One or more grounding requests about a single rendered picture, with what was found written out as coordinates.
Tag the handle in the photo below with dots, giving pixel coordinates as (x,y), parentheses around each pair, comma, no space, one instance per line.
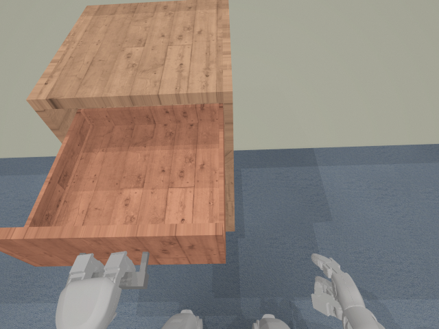
(131,280)

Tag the right robot forearm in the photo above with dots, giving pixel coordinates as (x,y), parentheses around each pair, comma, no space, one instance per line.
(359,318)

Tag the drawer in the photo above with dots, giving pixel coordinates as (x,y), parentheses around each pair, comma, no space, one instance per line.
(136,179)

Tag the cabinet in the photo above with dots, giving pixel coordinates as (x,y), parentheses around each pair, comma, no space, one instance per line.
(161,53)

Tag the left robot thigh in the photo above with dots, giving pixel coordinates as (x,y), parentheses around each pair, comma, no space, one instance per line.
(183,321)

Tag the left robot hand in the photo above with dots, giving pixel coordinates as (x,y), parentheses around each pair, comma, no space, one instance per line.
(90,303)

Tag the right robot hand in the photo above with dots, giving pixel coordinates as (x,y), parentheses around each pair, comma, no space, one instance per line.
(333,298)

